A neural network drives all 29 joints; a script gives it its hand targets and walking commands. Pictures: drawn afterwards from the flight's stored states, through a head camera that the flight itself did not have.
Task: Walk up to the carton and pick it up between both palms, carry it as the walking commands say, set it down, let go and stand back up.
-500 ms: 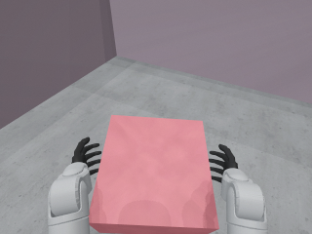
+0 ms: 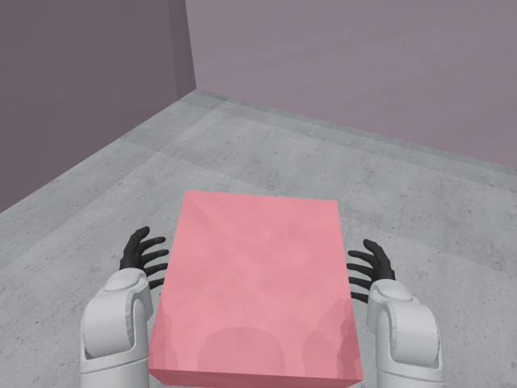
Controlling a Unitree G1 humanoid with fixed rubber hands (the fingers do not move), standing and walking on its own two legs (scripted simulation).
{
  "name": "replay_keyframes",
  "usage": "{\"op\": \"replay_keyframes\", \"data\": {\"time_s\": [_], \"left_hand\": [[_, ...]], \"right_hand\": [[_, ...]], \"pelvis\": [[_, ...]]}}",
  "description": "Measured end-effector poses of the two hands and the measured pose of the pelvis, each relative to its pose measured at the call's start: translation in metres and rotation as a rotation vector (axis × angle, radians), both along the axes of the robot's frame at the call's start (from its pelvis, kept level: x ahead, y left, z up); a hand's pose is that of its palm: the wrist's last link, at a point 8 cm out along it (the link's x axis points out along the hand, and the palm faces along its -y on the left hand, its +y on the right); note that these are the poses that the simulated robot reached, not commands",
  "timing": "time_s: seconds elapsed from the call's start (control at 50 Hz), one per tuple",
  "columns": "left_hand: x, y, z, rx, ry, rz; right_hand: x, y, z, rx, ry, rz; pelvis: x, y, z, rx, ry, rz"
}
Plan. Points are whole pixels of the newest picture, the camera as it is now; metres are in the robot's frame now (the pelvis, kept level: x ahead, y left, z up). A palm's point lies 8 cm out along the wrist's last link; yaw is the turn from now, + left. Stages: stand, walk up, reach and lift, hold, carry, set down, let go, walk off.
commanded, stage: carry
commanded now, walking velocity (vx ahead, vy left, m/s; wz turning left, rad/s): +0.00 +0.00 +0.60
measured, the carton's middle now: (255, 287) +0.31 +0.00 -0.01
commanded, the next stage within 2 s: none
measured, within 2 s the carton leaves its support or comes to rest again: neither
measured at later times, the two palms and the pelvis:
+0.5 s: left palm (53, 337) +0.21 +0.27 +0.06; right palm (304, 281) +0.28 -0.07 +0.06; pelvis -0.02 +0.03 -0.01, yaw +13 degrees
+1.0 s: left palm out of the picture +0.10 +0.28 +0.10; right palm (278, 289) +0.26 -0.03 +0.09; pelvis -0.06 +0.00 +0.00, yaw +32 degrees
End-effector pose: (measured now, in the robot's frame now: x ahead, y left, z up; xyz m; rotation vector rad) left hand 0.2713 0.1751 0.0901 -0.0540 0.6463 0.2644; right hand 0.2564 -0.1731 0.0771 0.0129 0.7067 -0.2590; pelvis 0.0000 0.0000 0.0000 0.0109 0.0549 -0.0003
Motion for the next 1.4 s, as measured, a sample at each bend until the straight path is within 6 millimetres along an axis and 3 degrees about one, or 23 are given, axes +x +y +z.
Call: {"op": "replay_keyframes", "data": {"time_s": [0.1,0.22,0.4,0.52,0.64,0.78,0.86,0.94,1.0,1.06,1.12,1.2,1.28,1.4], "left_hand": [[0.000,0.004,0.006,0.000,-0.027,0.018],[-0.012,0.019,-0.004,0.007,0.000,0.064],[-0.050,0.071,-0.027,-0.027,0.043,0.197],[-0.068,0.097,-0.030,-0.044,0.063,0.293],[-0.081,0.099,-0.022,-0.011,0.029,0.350],[-0.103,0.080,-0.018,0.029,0.031,0.357],[-0.126,0.077,-0.013,0.010,0.075,0.386],[-0.148,0.090,0.003,0.030,0.035,0.449],[-0.170,0.108,0.009,0.032,-0.006,0.511],[-0.201,0.130,0.003,0.016,-0.022,0.574],[-0.239,0.153,-0.016,-0.023,-0.008,0.650],[-0.290,0.167,-0.030,-0.069,0.065,0.757],[-0.326,0.169,-0.028,-0.059,0.068,0.833],[-0.351,0.168,-0.016,-0.036,-0.011,0.855]], "right_hand": [[0.003,0.005,0.006,-0.001,-0.025,-0.008],[0.010,0.021,-0.002,0.002,0.003,0.028],[0.016,0.077,-0.011,-0.035,0.045,0.151],[0.026,0.108,-0.015,-0.039,0.066,0.238],[0.033,0.115,-0.018,0.002,0.035,0.292],[0.020,0.098,-0.027,0.036,0.035,0.327],[0.006,0.098,-0.018,0.019,0.075,0.352],[0.002,0.120,-0.001,0.020,0.031,0.399],[-0.001,0.147,0.008,0.019,-0.012,0.456],[-0.010,0.180,0.011,0.003,-0.031,0.526],[-0.026,0.216,0.005,-0.036,-0.019,0.612],[-0.051,0.250,-0.009,-0.067,0.059,0.708],[-0.072,0.267,-0.014,-0.060,0.063,0.775],[-0.087,0.274,-0.003,-0.016,-0.009,0.812]], "pelvis": [[-0.001,0.000,-0.003,-0.002,0.007,0.029],[-0.005,0.004,-0.009,-0.003,0.015,0.081],[-0.015,0.023,-0.015,-0.013,0.025,0.172],[-0.022,0.027,-0.009,-0.041,0.056,0.240],[-0.031,0.017,-0.010,-0.034,0.087,0.294],[-0.039,-0.006,-0.013,-0.028,0.064,0.380],[-0.043,-0.011,-0.001,0.021,0.053,0.453],[-0.053,-0.009,0.004,0.034,0.055,0.509],[-0.063,-0.004,0.003,0.026,0.055,0.556],[-0.074,0.006,-0.003,0.008,0.055,0.604],[-0.087,0.018,-0.011,0.017,0.056,0.638],[-0.106,0.024,-0.006,-0.023,0.035,0.691],[-0.126,0.021,-0.004,-0.032,0.023,0.734],[-0.143,0.016,-0.009,-0.028,0.038,0.788]]}}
